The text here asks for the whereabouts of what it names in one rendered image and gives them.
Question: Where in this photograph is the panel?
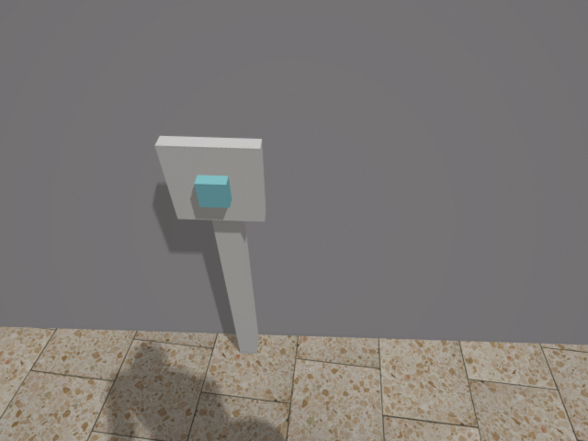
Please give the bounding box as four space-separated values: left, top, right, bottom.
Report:
154 136 266 354

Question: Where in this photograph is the button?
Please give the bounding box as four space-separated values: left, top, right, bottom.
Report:
194 175 232 208

